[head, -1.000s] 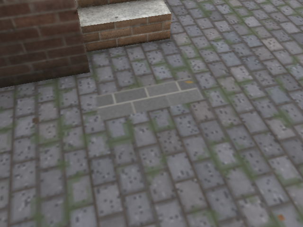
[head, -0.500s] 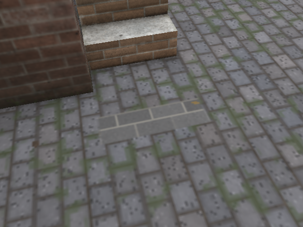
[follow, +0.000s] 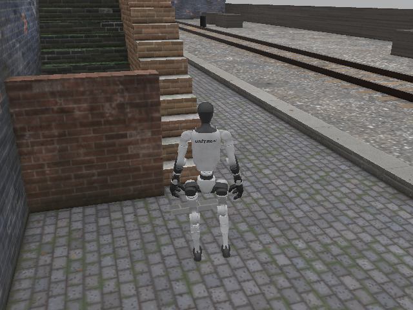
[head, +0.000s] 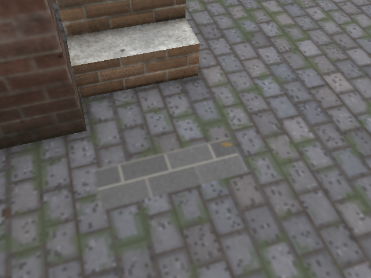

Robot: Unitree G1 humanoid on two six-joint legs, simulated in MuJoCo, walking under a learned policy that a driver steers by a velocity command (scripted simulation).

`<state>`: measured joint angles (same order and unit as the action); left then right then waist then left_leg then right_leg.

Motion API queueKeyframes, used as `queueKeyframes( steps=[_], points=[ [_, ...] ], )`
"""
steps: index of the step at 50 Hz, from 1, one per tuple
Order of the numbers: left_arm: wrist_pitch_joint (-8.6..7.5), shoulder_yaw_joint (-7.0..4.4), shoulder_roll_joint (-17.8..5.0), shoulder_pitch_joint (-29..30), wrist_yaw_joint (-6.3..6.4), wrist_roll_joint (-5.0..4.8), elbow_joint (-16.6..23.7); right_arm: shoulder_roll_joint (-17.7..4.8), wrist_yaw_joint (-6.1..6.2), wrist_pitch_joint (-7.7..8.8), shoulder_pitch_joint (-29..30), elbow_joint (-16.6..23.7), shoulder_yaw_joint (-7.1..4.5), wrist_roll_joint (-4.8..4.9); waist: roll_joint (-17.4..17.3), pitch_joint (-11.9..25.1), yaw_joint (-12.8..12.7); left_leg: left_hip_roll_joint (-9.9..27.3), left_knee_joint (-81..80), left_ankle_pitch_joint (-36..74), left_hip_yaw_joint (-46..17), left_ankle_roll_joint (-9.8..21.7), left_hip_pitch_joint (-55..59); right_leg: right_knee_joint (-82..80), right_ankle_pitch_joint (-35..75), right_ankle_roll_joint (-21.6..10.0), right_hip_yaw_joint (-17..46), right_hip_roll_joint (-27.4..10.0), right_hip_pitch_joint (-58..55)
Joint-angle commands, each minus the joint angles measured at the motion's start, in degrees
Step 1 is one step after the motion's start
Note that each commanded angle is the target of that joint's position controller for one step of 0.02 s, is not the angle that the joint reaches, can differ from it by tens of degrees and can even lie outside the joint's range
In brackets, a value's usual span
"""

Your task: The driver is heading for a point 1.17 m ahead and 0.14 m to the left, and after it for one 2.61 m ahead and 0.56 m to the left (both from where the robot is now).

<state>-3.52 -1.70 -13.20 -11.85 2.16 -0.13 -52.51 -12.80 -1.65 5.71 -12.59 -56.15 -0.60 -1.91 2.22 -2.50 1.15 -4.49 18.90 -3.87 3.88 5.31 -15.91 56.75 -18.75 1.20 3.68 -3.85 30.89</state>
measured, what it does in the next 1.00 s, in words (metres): walks ahead: right foot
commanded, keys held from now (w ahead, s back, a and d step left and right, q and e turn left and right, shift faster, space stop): no key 0.76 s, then w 0.24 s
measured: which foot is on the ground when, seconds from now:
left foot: down 0.00-1.00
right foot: up 0.00-0.14, down 0.16-1.00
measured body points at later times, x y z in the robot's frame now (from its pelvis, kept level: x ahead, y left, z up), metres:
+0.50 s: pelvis +0.08 -0.03 +0.00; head +0.09 -0.04 +0.44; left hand +0.12 +0.21 -0.15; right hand +0.11 -0.28 -0.16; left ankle +0.07 +0.07 -0.74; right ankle +0.09 -0.15 -0.74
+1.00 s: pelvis +0.12 -0.05 -0.01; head +0.12 -0.06 +0.44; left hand +0.15 +0.19 -0.15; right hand +0.08 -0.29 -0.17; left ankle +0.07 +0.07 -0.74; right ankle +0.10 -0.15 -0.72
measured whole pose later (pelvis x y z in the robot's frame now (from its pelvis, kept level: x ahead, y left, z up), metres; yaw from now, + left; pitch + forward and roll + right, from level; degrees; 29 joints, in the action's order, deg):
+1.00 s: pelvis +0.12 -0.05 -0.01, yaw +0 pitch +0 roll +0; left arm -4.3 -2.7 -9.8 -15.5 0.6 -1.8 -61.4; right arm -11.9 1.3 3.8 -21.1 -63.7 -2.4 1.5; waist -1.6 0.3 1.3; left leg 0.7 30.7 -21.5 0.9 1.6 -9.3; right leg 42.4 -25.8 -5.7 -2.7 0.3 17.9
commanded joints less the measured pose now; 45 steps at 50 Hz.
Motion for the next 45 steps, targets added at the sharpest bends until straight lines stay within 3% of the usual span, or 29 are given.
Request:
queueKeyframes(
  steps=[1, 4, 7, 8, 9, 10, 11, 12, 16, 21, 38, 39, 40, 42, 44, 45],
  points=[
    [1.90, -0.17, -1.1, -9.1, 0.69, 0.51, -0.6, -7.6, 1.11, 0.32, 4.4, 3.4, -1.19, 0.06, -7.0, 8.1, -3.9, 14.6, -5.8, 24.2, -6.2, 9.8, -6.0, -10.5, 5.9, 0.9, -1.0, -0.5, -15.0],
    [3.22, -0.82, -3.2, -5.0, 0.71, 0.27, 0.0, -8.6, 1.82, -1.08, 2.6, 2.5, -1.46, 1.03, -7.1, 6.3, -2.3, 15.2, -7.5, -2.9, -9.8, 8.6, -7.0, -17.2, 7.7, 0.5, -1.2, -0.1, -16.6],
    [3.02, -1.30, -3.5, -4.0, 0.68, 1.11, -0.5, -5.6, 2.25, -1.94, 1.9, 1.8, -0.48, 2.02, -5.2, 2.8, -3.0, 12.3, -4.7, -18.6, -11.2, 4.4, -8.6, -28.9, 9.1, -1.7, -2.4, 0.9, -21.1],
    [2.81, -1.38, -4.3, -4.9, 0.76, 1.53, -0.6, -4.3, 2.20, -1.92, -0.5, 1.0, 0.01, 1.86, -3.2, 2.4, -2.6, 10.5, -2.3, -20.4, -10.8, 2.0, -9.2, -32.2, 12.9, -2.9, 0.7, -2.1, -23.1],
    [2.74, -2.17, -8.4, -3.9, 0.99, 1.05, -0.6, -4.5, 2.19, -1.80, -5.0, 0.4, -0.29, 1.49, 2.9, 1.2, 1.2, 6.0, 0.8, -19.6, -7.2, -0.1, -10.4, -32.5, 14.8, -5.0, 3.3, -4.4, -22.6],
    [2.51, -2.18, -7.1, -3.4, 0.63, 0.57, -2.0, -3.4, 2.63, -2.29, -5.6, 0.0, -0.17, 1.43, 8.1, 1.6, 1.9, 3.7, 2.4, -15.8, -2.8, -1.4, -4.5, -35.0, 4.2, -6.1, 3.5, -3.5, -15.9],
    [2.14, -1.68, -4.2, -2.3, 0.26, 0.52, -2.0, -4.0, 3.04, -2.82, -4.3, -0.2, -0.29, 1.24, 7.1, 0.6, 1.2, 3.7, 3.8, -13.2, -2.4, -2.2, -0.9, -36.8, -1.1, -5.4, 3.3, -2.1, -12.4],
    [1.82, -1.45, -3.2, -1.5, 0.09, 0.72, -2.2, -4.3, 3.32, -3.30, -3.8, -0.5, -0.43, 1.33, 5.7, 0.6, 1.1, 4.1, 4.4, -12.0, -2.5, -2.3, 0.3, -36.9, -1.0, -4.3, 2.5, -1.3, -11.7],
    [0.79, -1.61, -3.3, -2.3, 0.05, 0.09, -3.3, -4.3, 3.42, -3.63, -3.5, -1.6, -0.48, 1.39, 1.2, 2.8, 0.2, 5.4, 5.0, -6.7, -3.5, -1.9, 1.3, -33.1, 11.5, -3.5, 0.5, 0.2, -16.4],
    [1.13, -1.60, -3.0, -3.5, 0.03, -0.04, -4.8, -3.6, 3.29, -3.77, -2.9, -2.6, -0.48, 1.85, -1.1, 4.1, -0.7, 5.6, 6.3, -1.5, -3.6, -2.4, 2.7, -30.6, 18.8, -4.1, -0.5, 0.9, -19.2],
    [2.73, -1.50, -1.3, -3.1, 0.19, -0.02, -7.7, -2.7, 3.90, -4.88, -3.5, -5.6, -0.82, 2.00, -2.0, 0.8, -0.9, 6.1, 5.9, -1.4, -4.1, -3.0, 3.5, -31.2, 16.8, -3.5, -1.9, 2.3, -19.7],
    [2.83, -1.39, -0.7, -4.3, 0.20, 0.01, -8.6, -2.1, 3.90, -4.93, -4.8, -6.5, -0.75, 1.99, -2.0, 2.1, -0.9, 5.5, 5.5, -7.5, -3.6, -2.8, 4.1, -31.4, 10.7, -3.7, -2.7, 3.0, -20.3],
    [2.97, -1.67, -1.2, -4.8, 0.24, -0.39, -9.1, -2.8, 3.94, -5.05, -5.4, -6.9, -1.13, 2.42, -2.4, 1.1, -0.8, 4.8, 5.7, -17.6, -3.3, -1.8, 3.1, -30.3, 0.1, -4.3, -3.9, 4.4, -19.0],
    [2.54, -1.95, -1.8, -4.0, 0.36, -0.90, -8.4, -4.4, 4.12, -4.68, -5.5, -6.4, -1.76, 3.17, -3.8, -4.1, -0.5, 7.1, 3.5, -36.1, -7.3, 1.0, -0.8, -28.9, -17.1, -5.8, -3.6, 4.7, -12.4],
    [0.59, -1.50, -0.2, -0.9, -0.02, -1.29, -6.6, -5.9, 3.92, -3.05, -8.9, -6.5, -2.32, 3.80, -7.1, -7.4, 1.3, 13.4, -1.5, -42.4, -16.9, 4.8, 1.2, -23.4, -15.2, -6.1, -4.0, 4.4, -4.8],
    [-0.50, -1.20, 1.2, 0.7, -0.50, -1.32, -5.7, -7.7, 3.69, -2.30, -11.0, -7.0, -2.99, 3.85, -10.7, -7.3, 1.9, 18.8, -5.7, -43.7, -24.9, 7.7, 4.2, -17.2, -9.2, -5.7, -6.4, 5.1, -1.7]
  ],
)
Keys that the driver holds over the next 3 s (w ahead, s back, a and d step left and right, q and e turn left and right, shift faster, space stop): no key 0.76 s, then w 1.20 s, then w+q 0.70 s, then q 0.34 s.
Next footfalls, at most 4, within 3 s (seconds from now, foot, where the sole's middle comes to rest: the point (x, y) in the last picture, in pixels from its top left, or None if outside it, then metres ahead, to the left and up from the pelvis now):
0.16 right None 0.13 -0.15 -0.78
1.56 left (168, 257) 0.55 0.07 -0.78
2.12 right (227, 181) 0.86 -0.18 -0.78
2.64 left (157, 141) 1.08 0.13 -0.78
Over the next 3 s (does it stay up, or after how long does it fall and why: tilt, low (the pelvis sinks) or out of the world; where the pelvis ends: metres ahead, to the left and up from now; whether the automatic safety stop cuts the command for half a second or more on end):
stays up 1.09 0.05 0.00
